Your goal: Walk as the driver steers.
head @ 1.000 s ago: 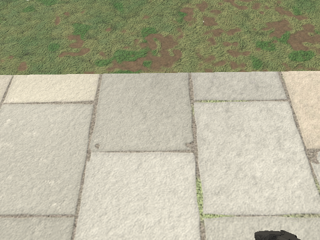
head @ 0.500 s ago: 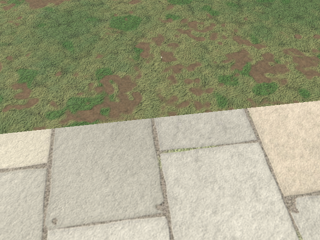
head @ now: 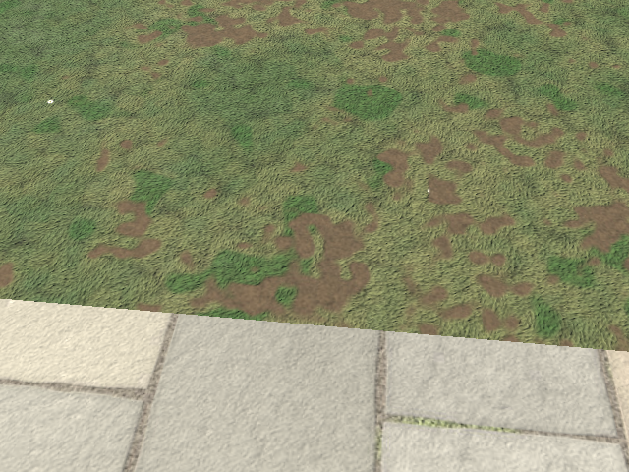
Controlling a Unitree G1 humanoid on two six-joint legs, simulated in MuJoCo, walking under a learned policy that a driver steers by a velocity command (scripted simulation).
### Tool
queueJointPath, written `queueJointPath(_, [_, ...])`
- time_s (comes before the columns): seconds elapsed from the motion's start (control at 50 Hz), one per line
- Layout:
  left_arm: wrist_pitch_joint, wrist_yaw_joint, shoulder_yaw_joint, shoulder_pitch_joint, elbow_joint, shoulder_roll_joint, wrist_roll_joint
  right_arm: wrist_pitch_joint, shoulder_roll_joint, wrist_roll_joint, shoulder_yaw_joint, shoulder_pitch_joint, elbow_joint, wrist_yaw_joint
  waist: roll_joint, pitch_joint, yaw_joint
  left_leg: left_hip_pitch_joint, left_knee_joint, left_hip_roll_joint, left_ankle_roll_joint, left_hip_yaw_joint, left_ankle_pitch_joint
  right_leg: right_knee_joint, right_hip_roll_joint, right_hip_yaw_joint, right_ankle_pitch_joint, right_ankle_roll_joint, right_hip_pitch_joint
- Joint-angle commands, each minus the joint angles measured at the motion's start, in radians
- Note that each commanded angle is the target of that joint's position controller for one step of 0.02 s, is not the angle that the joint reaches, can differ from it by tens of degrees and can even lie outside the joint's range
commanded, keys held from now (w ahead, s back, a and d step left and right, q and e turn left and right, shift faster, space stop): w+q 0.60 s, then w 0.02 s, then w+e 0.38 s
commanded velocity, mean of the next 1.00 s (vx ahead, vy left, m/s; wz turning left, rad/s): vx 0.50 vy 0.00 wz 0.32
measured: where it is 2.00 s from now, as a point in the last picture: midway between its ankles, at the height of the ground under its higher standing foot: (276, 252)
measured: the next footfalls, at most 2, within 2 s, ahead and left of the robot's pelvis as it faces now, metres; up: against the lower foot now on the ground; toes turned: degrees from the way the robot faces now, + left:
left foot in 0.16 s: +0.23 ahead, +0.09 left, +0.00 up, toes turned +10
right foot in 0.70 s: +0.59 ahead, +0.03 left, +0.00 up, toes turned +23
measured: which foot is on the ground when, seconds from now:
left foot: up 0.00-0.14, down 0.16-0.70, up 0.72-1.00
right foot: down 0.00-0.18, up 0.20-0.68, down 0.70-1.00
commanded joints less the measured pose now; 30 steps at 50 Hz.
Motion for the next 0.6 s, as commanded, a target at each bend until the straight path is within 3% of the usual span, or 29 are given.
queueJointPath(0.02, [-0.005,0.016,0.020,0.069,-0.017,0.127,0.003,-0.013,-0.025,-0.002,0.005,-0.133,-0.097,0.005,-0.091,0.082,0.013,-0.006,-0.098,-0.022,0.020,0.069,-0.008,-0.034,-0.303,0.059,0.540,-0.052,-0.008])
queueJointPath(0.08, [0.008,0.028,0.025,0.061,-0.012,0.151,0.006,-0.014,-0.039,-0.006,-0.004,-0.114,-0.105,0.002,-0.107,0.054,-0.015,0.077,-0.150,-0.076,0.068,0.117,-0.134,0.090,-0.325,0.011,0.839,-0.046,0.072])
queueJointPath(0.12, [0.021,0.033,0.034,0.038,-0.018,0.178,0.010,-0.015,-0.065,-0.009,-0.021,0.001,-0.074,-0.006,-0.132,-0.019,-0.068,0.220,-0.168,-0.144,0.116,0.149,-0.234,0.294,-0.332,-0.019,1.064,-0.045,0.087])
queueJointPath(0.14, [0.030,0.031,0.038,0.029,-0.026,0.192,0.010,-0.020,-0.088,-0.013,-0.035,0.108,-0.042,-0.008,-0.133,-0.080,-0.110,0.351,-0.216,-0.172,0.145,0.144,-0.246,0.466,-0.330,-0.027,1.040,-0.042,0.048])
queueJointPath(0.16, [0.032,0.025,0.041,0.000,-0.050,0.199,0.005,-0.026,-0.141,-0.026,-0.061,0.260,0.000,-0.016,-0.092,-0.156,-0.186,0.582,-0.289,-0.129,0.193,0.043,-0.245,0.716,-0.312,-0.036,0.847,-0.018,-0.114])
queueJointPath(0.18, [0.027,0.011,0.026,0.014,-0.104,0.118,-0.005,-0.024,-0.247,-0.030,-0.091,0.321,-0.001,-0.030,0.084,-0.259,-0.169,0.856,-0.317,0.158,0.296,-0.359,-0.276,1.075,-0.204,-0.042,0.163,0.024,-0.445])
queueJointPath(0.2, [0.016,-0.004,0.033,-0.043,-0.167,0.136,-0.012,-0.010,-0.285,-0.005,-0.099,0.311,-0.016,-0.027,0.144,-0.309,-0.148,0.975,-0.485,0.296,0.417,-0.815,-0.256,1.296,-0.016,0.137,-0.292,0.052,-0.737])
queueJointPath(0.22, [0.004,-0.009,0.038,-0.158,-0.192,0.165,-0.001,-0.003,-0.254,0.012,-0.093,0.266,-0.006,-0.033,0.019,-0.152,-0.138,0.878,-0.511,0.255,0.363,-0.637,-0.248,1.258,-0.110,0.233,-0.179,0.040,-0.850])
queueJointPath(0.24, [-0.009,-0.013,0.036,-0.178,-0.204,0.162,-0.010,-0.005,-0.204,0.017,-0.081,0.209,-0.013,-0.037,-0.025,-0.067,-0.102,0.738,-0.536,0.222,0.315,-0.524,-0.165,1.167,-0.145,0.227,-0.085,0.041,-0.814])
queueJointPath(0.26, [-0.006,-0.010,0.037,-0.162,-0.191,0.153,-0.006,-0.010,-0.165,0.015,-0.071,0.158,-0.021,-0.037,-0.085,-0.015,-0.049,0.623,-0.553,0.167,0.266,-0.433,-0.050,1.077,-0.173,0.226,-0.054,0.049,-0.744])
queueJointPath(0.3, [0.035,-0.014,0.034,-0.126,-0.189,0.129,0.028,-0.028,-0.136,0.025,-0.058,0.128,-0.029,-0.043,-0.064,-0.019,0.002,0.510,-0.563,0.086,0.227,-0.315,0.085,0.980,-0.192,0.227,-0.046,0.081,-0.628])
queueJointPath(0.32, [0.052,-0.018,0.035,-0.130,-0.197,0.124,0.033,-0.039,-0.143,0.027,-0.058,0.146,-0.027,-0.042,-0.054,-0.027,0.007,0.495,-0.561,0.067,0.228,-0.298,0.147,0.956,-0.187,0.216,-0.044,0.094,-0.616])
queueJointPath(0.38, [0.074,-0.025,0.034,-0.228,-0.246,0.122,0.031,-0.047,-0.182,0.026,-0.066,0.209,-0.020,-0.040,-0.016,-0.010,-0.011,0.472,-0.577,0.030,0.208,-0.273,0.169,0.843,-0.186,0.193,0.052,0.123,-0.665])
queueJointPath(0.44, [0.078,-0.027,0.033,-0.366,-0.300,0.134,0.026,-0.041,-0.180,0.023,-0.065,0.285,-0.017,-0.039,0.012,0.008,-0.063,0.526,-0.576,0.022,0.176,-0.301,0.158,0.710,-0.175,0.192,0.158,0.133,-0.742])
queueJointPath(0.54, [0.070,-0.036,0.019,-0.525,-0.368,0.138,0.019,-0.035,-0.189,0.015,-0.065,0.371,-0.020,-0.047,0.030,0.009,-0.122,0.660,-0.526,0.031,0.165,-0.348,0.211,0.539,-0.131,0.202,0.230,0.120,-0.785])
queueJointPath(0.6, [0.056,-0.038,0.013,-0.577,-0.406,0.151,0.010,-0.034,-0.205,0.006,-0.068,0.384,-0.029,-0.056,0.043,0.014,-0.128,0.707,-0.475,0.053,0.156,-0.388,0.276,0.439,-0.102,0.211,0.210,0.097,-0.740])
Velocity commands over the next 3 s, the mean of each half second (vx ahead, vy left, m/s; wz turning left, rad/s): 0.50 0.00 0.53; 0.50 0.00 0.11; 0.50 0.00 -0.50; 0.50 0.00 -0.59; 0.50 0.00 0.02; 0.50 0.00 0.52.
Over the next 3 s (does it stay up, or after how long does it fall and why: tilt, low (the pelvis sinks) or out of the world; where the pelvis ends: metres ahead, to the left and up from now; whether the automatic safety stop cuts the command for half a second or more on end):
stays up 1.56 0.00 0.00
